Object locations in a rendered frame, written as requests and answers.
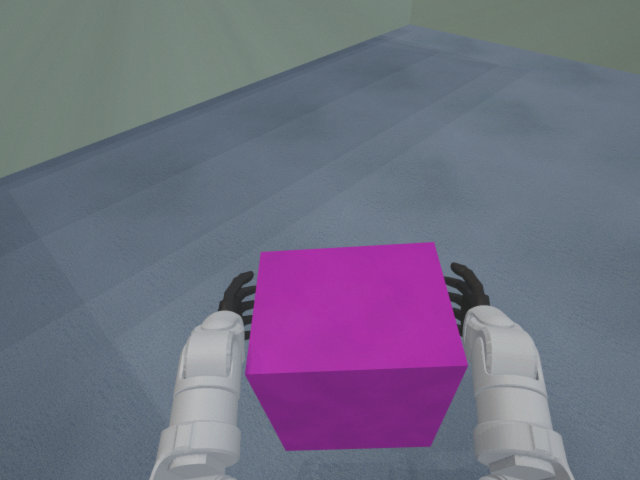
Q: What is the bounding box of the carton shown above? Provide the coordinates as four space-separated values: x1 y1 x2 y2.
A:
245 242 468 451

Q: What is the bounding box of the robot right hand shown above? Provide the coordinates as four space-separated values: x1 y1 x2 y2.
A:
444 262 490 337

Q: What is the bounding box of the robot right forearm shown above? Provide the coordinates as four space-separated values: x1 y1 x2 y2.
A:
462 305 575 480

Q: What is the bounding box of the robot left forearm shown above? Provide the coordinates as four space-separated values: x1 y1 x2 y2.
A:
149 311 245 480

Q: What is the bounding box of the robot left hand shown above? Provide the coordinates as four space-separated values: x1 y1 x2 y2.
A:
217 271 256 340

